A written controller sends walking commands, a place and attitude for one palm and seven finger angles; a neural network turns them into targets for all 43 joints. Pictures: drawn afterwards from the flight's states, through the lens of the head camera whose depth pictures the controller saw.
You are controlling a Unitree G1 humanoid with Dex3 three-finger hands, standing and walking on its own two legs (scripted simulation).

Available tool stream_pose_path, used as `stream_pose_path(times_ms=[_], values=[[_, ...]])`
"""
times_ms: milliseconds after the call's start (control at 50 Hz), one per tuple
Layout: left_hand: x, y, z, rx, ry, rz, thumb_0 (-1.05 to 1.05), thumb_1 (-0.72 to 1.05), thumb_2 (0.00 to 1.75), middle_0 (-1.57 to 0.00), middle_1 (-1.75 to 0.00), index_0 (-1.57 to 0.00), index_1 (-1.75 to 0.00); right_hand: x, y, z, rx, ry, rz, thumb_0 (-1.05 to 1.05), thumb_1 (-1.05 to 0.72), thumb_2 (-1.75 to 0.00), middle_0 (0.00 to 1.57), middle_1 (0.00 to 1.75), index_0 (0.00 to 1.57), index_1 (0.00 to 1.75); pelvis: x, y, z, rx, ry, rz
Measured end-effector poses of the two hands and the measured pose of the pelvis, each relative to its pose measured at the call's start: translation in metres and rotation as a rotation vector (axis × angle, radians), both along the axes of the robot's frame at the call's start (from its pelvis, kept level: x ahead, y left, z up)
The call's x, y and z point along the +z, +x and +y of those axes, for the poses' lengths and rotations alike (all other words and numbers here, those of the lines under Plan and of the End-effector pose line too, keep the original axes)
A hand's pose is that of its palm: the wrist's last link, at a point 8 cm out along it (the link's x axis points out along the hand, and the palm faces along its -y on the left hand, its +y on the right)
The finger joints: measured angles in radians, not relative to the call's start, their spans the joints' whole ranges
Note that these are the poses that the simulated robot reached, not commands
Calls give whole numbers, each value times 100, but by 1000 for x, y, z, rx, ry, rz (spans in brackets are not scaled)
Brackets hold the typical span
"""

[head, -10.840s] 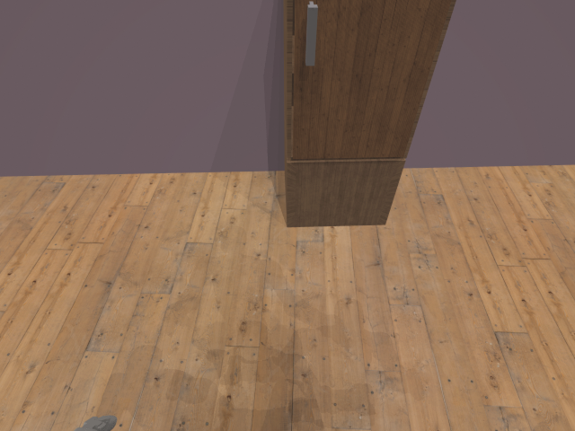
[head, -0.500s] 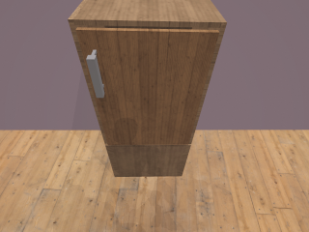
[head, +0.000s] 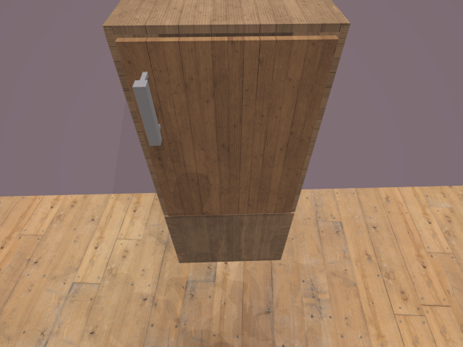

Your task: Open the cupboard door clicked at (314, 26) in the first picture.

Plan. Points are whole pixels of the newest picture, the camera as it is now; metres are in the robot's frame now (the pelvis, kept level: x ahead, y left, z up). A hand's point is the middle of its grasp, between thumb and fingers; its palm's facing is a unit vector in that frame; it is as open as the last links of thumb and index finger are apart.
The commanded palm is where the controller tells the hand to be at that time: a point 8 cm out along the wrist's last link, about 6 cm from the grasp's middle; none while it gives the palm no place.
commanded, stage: look again from close up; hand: left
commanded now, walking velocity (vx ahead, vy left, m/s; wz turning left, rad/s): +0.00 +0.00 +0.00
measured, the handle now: (150, 109) +0.56 +0.21 +0.12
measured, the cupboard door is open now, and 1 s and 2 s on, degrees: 0 0 0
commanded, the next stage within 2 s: raise the hand with hooked fingers in 0.30 s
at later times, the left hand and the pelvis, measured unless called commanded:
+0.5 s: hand out of the picture +0.11 +0.20 -0.11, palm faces +0.18 -0.95 -0.24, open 7.3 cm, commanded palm +0.12 +0.24 -0.05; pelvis +0.01 +0.01 +0.00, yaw -1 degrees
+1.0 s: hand (113, 315) +0.17 +0.20 +0.01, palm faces +0.13 -0.99 -0.08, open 9.7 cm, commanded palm +0.15 +0.26 +0.01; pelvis -0.03 -0.04 -0.06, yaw +4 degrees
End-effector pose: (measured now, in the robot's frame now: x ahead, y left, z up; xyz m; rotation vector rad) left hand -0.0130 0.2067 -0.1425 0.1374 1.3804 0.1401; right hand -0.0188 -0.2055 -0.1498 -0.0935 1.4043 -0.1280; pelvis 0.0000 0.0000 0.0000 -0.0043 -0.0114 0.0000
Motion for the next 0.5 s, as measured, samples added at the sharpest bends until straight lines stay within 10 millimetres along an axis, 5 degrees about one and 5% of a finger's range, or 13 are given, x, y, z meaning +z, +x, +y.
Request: stream_pose_path(times_ms=[200,420,500], values=[[3,31,24,-23,29,-43,1,91,90,-20,-29,-20,-30,6,18,-2,6,-31,-16,2,-93,-90,20,30,20,30,3,9,8,-11,9,6],[2,37,25,-36,19,-20,1,91,90,-20,-29,-20,-30,12,42,-9,16,-62,-47,1,-92,-90,20,30,20,30,4,16,12,-20,5,12],[59,100,43,66,109,-441,3,93,90,-21,-30,-20,-31,28,75,-19,11,-106,-300,2,-92,-90,20,30,20,30,2,14,9,-9,24,26]])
